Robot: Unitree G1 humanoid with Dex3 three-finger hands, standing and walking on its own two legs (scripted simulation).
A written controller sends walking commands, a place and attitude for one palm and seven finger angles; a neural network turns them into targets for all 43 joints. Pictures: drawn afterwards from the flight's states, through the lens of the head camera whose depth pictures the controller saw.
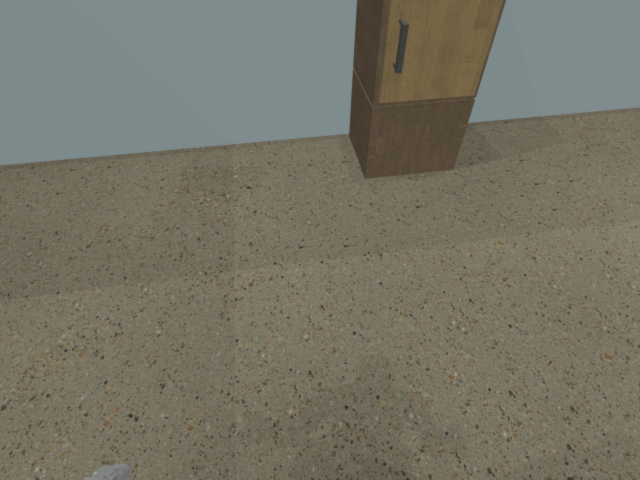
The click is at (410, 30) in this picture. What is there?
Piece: cupboard door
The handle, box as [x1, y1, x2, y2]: [393, 19, 408, 73]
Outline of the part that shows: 401,19 399,19 401,27 396,62 393,63 396,73 401,72 408,24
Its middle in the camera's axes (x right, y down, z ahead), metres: +0.30 -0.72 +1.46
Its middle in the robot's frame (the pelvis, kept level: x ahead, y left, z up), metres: +1.58 -0.22 -0.11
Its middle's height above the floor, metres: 0.67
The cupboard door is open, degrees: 0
